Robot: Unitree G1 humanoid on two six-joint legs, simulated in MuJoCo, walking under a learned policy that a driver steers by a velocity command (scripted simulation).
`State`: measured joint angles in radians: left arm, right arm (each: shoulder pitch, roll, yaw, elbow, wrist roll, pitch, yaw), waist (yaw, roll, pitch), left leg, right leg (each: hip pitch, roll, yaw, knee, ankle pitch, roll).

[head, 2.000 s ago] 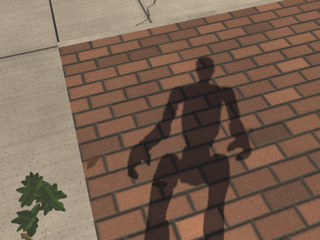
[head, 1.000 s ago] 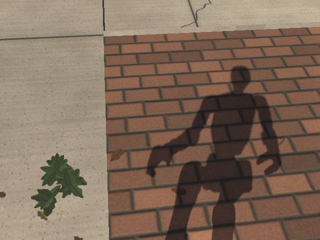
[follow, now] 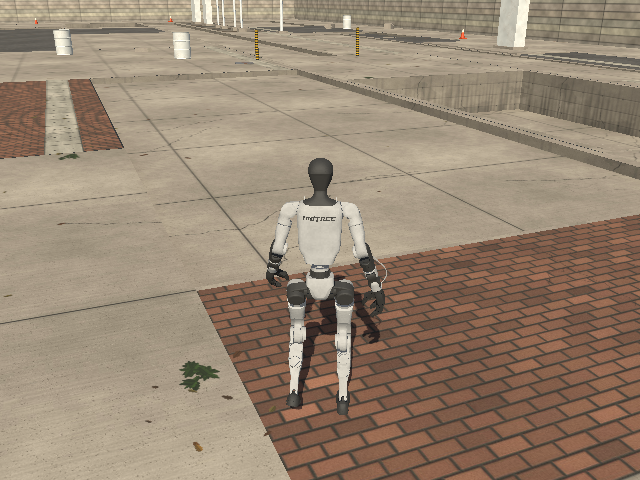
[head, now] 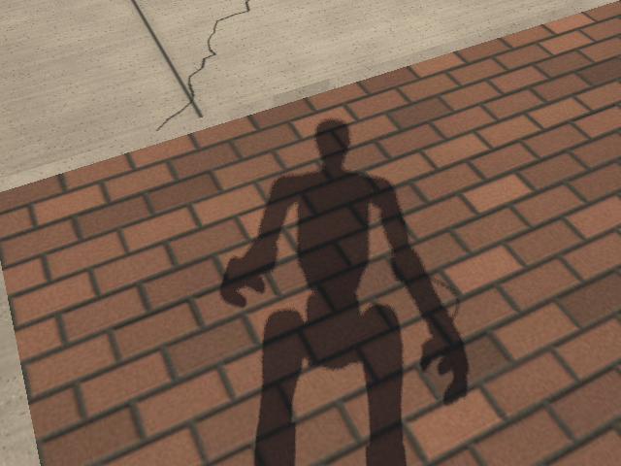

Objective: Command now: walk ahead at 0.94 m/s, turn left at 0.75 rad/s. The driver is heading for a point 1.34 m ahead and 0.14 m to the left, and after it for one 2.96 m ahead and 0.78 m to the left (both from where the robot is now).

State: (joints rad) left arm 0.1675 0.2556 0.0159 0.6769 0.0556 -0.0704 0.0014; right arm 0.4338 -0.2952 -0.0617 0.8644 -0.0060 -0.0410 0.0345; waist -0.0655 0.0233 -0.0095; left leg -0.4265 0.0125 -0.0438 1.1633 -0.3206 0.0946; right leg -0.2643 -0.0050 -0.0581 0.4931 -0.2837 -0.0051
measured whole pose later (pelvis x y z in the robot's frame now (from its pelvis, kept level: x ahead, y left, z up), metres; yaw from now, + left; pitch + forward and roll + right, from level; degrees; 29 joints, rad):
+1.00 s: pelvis +0.86 +0.18 +0.00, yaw -3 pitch +0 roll -1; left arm 0.51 0.29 0.06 0.92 0.01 -0.05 -0.01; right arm 0.02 -0.21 0.06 0.61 -0.07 -0.08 0.02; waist 0.07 0.00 0.02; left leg -0.69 0.13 -0.13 1.08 -0.23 -0.05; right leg -0.13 0.23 0.08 0.40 -0.25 -0.19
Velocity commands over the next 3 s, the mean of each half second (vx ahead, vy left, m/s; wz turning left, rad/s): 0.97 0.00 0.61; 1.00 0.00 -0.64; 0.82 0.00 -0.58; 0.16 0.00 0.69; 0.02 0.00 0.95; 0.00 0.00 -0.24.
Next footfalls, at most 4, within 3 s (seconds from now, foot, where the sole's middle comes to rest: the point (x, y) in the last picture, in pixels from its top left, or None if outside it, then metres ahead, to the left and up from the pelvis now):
0.32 left None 0.43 0.13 -0.77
0.78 right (236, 314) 0.86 0.16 -0.77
1.20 left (180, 194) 1.28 0.33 -0.77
1.56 right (277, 146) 1.47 0.04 -0.77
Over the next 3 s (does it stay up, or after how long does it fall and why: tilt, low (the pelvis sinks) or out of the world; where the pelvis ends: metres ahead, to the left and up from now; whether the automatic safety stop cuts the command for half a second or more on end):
stays up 1.40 0.16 0.00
